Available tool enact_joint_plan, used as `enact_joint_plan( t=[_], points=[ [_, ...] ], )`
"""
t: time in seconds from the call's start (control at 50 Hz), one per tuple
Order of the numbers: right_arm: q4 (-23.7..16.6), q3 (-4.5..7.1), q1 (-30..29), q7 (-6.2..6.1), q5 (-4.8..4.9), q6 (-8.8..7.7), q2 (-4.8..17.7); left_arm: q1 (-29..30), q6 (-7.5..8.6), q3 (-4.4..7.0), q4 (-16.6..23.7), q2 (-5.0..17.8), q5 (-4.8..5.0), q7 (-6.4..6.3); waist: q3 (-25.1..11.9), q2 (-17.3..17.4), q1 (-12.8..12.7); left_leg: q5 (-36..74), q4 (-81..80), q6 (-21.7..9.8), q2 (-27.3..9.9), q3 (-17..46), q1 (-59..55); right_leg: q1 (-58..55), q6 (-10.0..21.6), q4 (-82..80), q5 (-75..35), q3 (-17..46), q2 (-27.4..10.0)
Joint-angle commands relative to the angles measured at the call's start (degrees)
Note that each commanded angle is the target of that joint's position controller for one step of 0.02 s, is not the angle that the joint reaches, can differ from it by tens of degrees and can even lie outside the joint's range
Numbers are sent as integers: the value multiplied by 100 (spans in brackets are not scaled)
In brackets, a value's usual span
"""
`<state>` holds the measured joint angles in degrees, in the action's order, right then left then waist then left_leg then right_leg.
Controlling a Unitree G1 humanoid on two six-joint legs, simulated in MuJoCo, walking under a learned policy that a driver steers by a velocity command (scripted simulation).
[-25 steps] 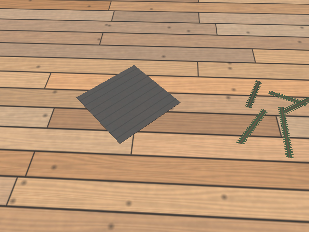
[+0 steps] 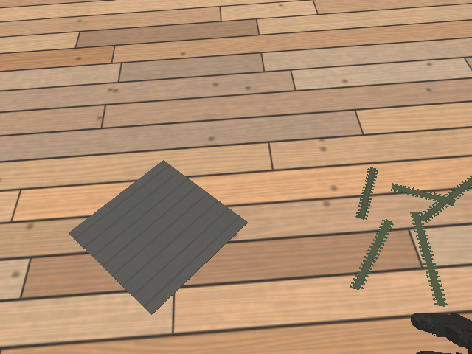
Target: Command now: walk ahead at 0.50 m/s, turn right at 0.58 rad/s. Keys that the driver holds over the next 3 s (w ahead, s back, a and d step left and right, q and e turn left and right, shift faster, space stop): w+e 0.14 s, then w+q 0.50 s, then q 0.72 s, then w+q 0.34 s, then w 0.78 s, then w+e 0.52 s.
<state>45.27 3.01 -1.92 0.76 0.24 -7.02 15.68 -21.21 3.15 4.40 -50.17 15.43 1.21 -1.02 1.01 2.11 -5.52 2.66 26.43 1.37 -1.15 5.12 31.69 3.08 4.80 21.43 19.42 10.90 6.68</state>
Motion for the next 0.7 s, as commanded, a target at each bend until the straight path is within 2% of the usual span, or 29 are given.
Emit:
enact_joint_plan(
  t=[0.02,0.04,0.06,0.08,0.1,0.12,0.14,0.16,0.18,0.2,0.24,0.28,0.34,0.42,0.46,0.48,0.5,0.52,0.54,0.56,0.58,0.6,0.62,0.64,0.66,0.7],
  points=[
    [-434,177,-164,37,42,-186,734,-23,-28,212,303,887,-12,-59,-91,-927,350,-585,-232,-173,139,-118,-713,44,594,166,-2144,1362,-1498],
    [-279,265,482,2,5,-214,911,100,-32,169,390,775,-23,-43,-462,-924,683,-501,-388,-367,100,-168,-1687,205,447,730,-2633,1232,-1230],
    [-157,356,1444,-45,-92,-228,1200,255,-6,66,545,524,-88,-2,-1278,-639,1150,-563,-68,-744,-655,438,-3289,907,245,2100,-2354,858,-911],
    [-13,500,2253,-86,-164,-135,1702,-522,63,-53,653,113,28,23,-2280,942,1007,-1318,-201,-1671,-2070,2743,-5637,2973,-249,4091,-61,19,-45],
    [34,407,2246,-49,-12,-67,1274,-638,87,-43,667,475,114,9,-2301,1463,963,-2463,-702,-1801,-2469,3982,-5729,3924,-292,5030,1453,-25,-352],
    [-107,276,1876,-57,23,-24,790,-157,63,87,685,973,135,4,-1352,728,1056,-2818,-853,-1493,-2200,3162,-4917,4254,-313,5343,1038,-5,-666],
    [-176,222,1537,-68,-20,33,640,237,26,112,767,993,91,-10,-753,259,993,-2373,-978,-1258,-1920,2305,-4073,4155,-350,5291,578,-257,-893],
    [-101,175,1377,-40,-61,53,528,473,33,102,834,848,2,-6,-289,108,896,-1822,-1185,-1218,-1616,1818,-3302,3984,-355,4951,265,-310,-1007],
    [-37,130,1344,-11,-121,39,437,474,28,101,843,689,-30,14,-131,217,744,-1473,-1349,-1188,-1385,1440,-2837,3713,-321,4677,86,-300,-1131],
    [29,131,1346,18,-128,30,456,378,22,69,848,520,-8,34,-64,335,636,-1282,-1499,-1233,-1257,1219,-2543,3487,-309,4479,28,-369,-1163],
    [121,157,1399,49,-28,0,551,439,33,10,922,340,-50,59,-37,332,528,-770,-1710,-1443,-1202,979,-2352,3429,-351,3945,-68,-602,-1263],
    [151,211,1445,32,49,15,747,866,97,-47,1090,288,-142,73,-3,219,576,-266,-1815,-1543,-1170,781,-2326,3468,-440,3128,-523,-755,-1317],
    [220,267,1661,-18,106,95,929,1521,191,-129,1243,206,-119,138,22,167,751,-13,-1780,-1378,-899,346,-2135,2942,-540,1786,-1516,-909,-1111],
    [397,276,2210,-50,177,195,1008,2148,260,-113,1440,382,-25,220,37,281,921,-242,-1512,-1238,-1037,544,-2341,2480,-577,985,-1920,-903,-862],
    [426,286,2262,-81,185,250,1057,2100,307,-48,1468,567,-5,241,-13,380,766,-461,-1256,-1103,-1161,779,-2485,2097,-469,663,-1723,-834,-835],
    [427,284,2229,-96,182,276,1068,1861,324,-1,1403,652,-7,232,-98,389,579,-393,-1009,-1007,-1127,763,-2428,1640,-380,467,-1683,-873,-816],
    [416,245,2255,-102,150,285,972,1351,328,100,1247,827,-38,191,-373,343,330,-18,-459,-875,-901,635,-2260,804,-250,355,-1564,-935,-777],
    [311,142,2184,-88,78,267,696,542,336,215,1122,1117,-132,132,-976,103,-68,-352,800,-668,-559,375,-1640,-489,28,507,-1545,-452,-1363],
    [111,-16,2554,-95,20,195,148,-184,263,348,1051,1649,-241,76,-1865,-1191,-135,-2234,2856,-284,147,-267,170,-2466,640,469,-1274,1338,-2785],
    [55,-1,2728,-100,165,129,314,-363,206,303,953,1454,-214,108,-2179,-1895,-92,-3763,4010,-244,185,24,1069,-2511,1075,-182,-222,2905,-3265],
    [57,144,2441,-108,259,146,809,-46,212,179,978,1037,-146,127,-1338,-1274,-61,-3380,4496,-270,-129,207,1443,-1845,882,-354,244,2292,-3012],
    [10,169,2163,-115,242,186,829,298,220,97,1003,788,-115,140,-825,-1073,56,-2895,4495,-281,-327,84,1442,-1175,696,-495,105,1525,-2757],
    [5,181,2049,-123,189,244,757,656,233,32,991,585,-125,167,-463,-906,231,-2527,4315,-249,-477,29,1260,-542,611,-715,-263,976,-2511],
    [-5,205,2025,-118,148,319,679,910,258,-2,973,444,-153,181,-208,-977,400,-2255,4099,-229,-622,64,1041,-52,546,-926,-636,516,-2339],
    [-33,199,2038,-109,154,400,561,1120,282,9,959,440,-193,183,-20,-989,538,-2102,4008,-178,-665,37,767,366,527,-1068,-1316,123,-2265],
    [-146,189,2002,-108,108,507,404,1277,340,68,902,554,-228,153,43,-808,708,-1890,3803,-39,-612,-48,613,636,615,-1053,-3189,-559,-2254]
  ],
)
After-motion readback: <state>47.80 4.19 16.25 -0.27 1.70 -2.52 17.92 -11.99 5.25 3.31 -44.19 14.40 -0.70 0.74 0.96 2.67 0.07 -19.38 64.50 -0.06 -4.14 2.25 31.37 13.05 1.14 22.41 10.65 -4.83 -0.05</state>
